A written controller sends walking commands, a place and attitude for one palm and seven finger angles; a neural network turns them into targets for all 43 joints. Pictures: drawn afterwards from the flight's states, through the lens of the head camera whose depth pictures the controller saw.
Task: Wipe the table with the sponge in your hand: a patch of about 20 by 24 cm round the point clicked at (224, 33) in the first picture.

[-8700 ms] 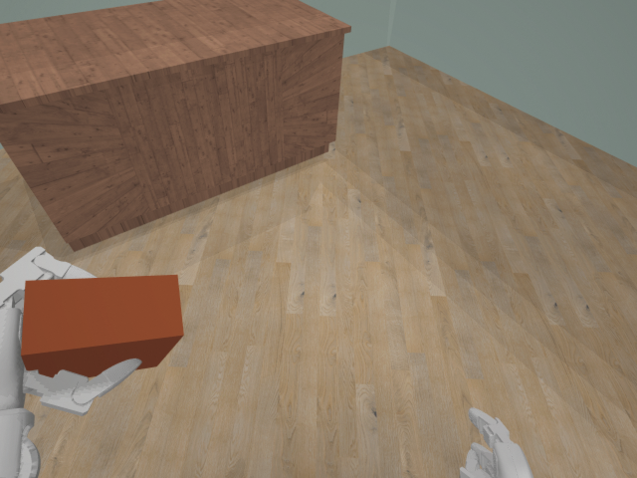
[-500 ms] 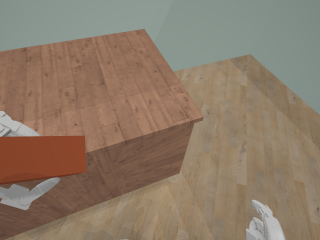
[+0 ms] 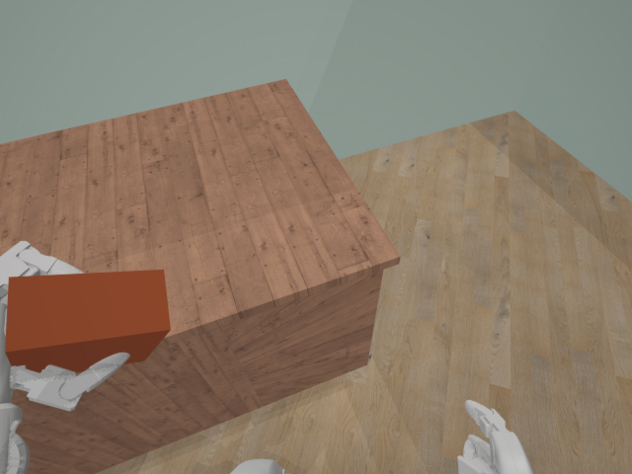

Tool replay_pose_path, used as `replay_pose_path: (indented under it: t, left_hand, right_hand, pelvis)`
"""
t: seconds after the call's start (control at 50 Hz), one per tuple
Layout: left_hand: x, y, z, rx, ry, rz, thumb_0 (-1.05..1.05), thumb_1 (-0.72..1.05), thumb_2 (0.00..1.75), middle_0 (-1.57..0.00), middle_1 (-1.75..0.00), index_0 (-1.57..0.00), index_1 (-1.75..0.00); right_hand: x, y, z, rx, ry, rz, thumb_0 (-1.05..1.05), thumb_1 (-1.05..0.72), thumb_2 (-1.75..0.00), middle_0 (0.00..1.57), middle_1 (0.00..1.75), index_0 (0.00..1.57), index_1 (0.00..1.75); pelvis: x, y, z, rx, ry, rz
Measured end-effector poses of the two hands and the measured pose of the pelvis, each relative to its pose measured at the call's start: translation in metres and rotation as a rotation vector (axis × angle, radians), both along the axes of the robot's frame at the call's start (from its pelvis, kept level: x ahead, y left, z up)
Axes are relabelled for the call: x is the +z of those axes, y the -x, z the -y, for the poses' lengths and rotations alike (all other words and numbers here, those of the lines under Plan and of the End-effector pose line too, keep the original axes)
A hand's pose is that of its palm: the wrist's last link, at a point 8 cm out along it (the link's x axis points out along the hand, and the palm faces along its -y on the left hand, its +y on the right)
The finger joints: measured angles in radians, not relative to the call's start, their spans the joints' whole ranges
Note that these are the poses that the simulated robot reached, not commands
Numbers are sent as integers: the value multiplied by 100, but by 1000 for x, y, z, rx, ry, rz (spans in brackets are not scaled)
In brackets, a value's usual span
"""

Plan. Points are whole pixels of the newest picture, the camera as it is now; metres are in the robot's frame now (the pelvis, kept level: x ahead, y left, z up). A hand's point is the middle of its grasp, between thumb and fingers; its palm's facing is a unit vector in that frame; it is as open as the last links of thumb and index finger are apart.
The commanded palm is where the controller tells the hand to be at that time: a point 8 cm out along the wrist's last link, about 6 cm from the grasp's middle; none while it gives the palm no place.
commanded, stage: come to a stop and stand still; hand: left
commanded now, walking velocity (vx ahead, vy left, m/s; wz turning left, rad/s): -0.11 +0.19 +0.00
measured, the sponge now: (111, 324) +0.23 +0.21 +0.14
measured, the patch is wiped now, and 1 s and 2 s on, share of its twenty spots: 0.00 0.00 0.00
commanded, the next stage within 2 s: look again from close up in 0.86 s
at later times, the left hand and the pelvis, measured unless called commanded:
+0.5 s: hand (20, 342) +0.20 +0.27 +0.16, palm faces +0.41 -0.82 -0.40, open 10.1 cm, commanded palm +0.14 +0.31 +0.18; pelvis -0.02 +0.03 +0.00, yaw -1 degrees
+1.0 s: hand out of the picture +0.21 +0.31 +0.20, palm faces +0.46 -0.79 -0.40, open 10.1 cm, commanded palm +0.13 +0.31 +0.18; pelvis -0.04 +0.04 +0.00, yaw -2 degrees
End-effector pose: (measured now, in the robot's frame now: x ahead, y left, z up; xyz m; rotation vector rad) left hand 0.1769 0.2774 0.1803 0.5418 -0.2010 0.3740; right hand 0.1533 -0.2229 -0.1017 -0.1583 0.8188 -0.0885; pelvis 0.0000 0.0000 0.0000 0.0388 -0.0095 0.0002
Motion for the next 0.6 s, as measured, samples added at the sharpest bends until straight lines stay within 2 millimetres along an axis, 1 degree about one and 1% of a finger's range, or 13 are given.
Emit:
replay_pose_path:
  t: [0.06,0.1,0.16,0.2,0.28,0.36,0.4,0.44,0.5,0.54,0.6]
  left_hand:
    - [-5,-6,4,-15,14,-31,-1,-50,101,-72,-138,-73,-136]
    - [-5,-8,7,-38,14,-37,-1,-50,101,-72,-138,-73,-136]
    - [0,-9,7,-78,0,-21,-1,-50,101,-72,-138,-73,-136]
    - [4,-7,3,-96,-10,-2,-1,-50,101,-72,-138,-73,-136]
    - [5,-2,-15,-109,-18,51,-1,-50,101,-72,-138,-73,-136]
    - [1,3,-36,-70,-2,76,-1,-50,101,-72,-138,-73,-136]
    - [-1,6,-42,-43,10,74,-1,-50,101,-72,-138,-73,-136]
    - [-2,11,-42,-26,26,75,-1,-50,101,-72,-138,-73,-136]
    - [-3,19,-35,-28,46,77,-1,-50,101,-72,-138,-73,-137]
    - [-3,25,-29,-39,52,69,-1,-50,101,-72,-138,-73,-137]
    - [-3,34,-23,-55,64,54,-1,-50,101,-72,-138,-73,-137]
  right_hand:
    - [11,-2,19,-26,49,7,1,-91,-90,20,30,21,30]
    - [19,-4,27,-38,81,19,1,-91,-90,20,30,20,30]
    - [28,-6,33,-54,122,39,1,-91,-90,20,30,20,30]
    - [32,-8,31,-59,142,52,1,-91,-90,20,30,20,30]
    - [34,-9,16,-72,161,75,1,-91,-90,20,30,20,30]
    - [35,-5,-13,-48,123,78,1,-91,-90,20,30,20,30]
    - [33,-3,-29,-16,92,88,1,-91,-90,20,30,20,30]
    - [30,0,-43,15,57,98,1,-91,-90,20,30,20,30]
    - [24,7,-56,48,10,104,1,-90,-90,20,30,20,30]
    - [21,14,-60,61,-9,98,1,-90,-90,21,30,21,30]
    - [18,24,-59,57,-18,81,1,-90,-90,21,30,21,30]
  pelvis:
    - [5,-3,1,1,-9,-1]
    - [7,-3,0,2,-11,0]
    - [6,-3,-5,-2,-6,4]
    - [5,-2,-10,-5,4,7]
    - [-4,-3,-24,-11,40,20]
    - [-3,2,-30,-26,25,23]
    - [-2,7,-31,-21,29,23]
    - [-2,12,-32,-19,31,23]
    - [-3,21,-30,-17,39,30]
    - [-3,27,-29,-9,53,38]
    - [-2,31,-28,-14,59,35]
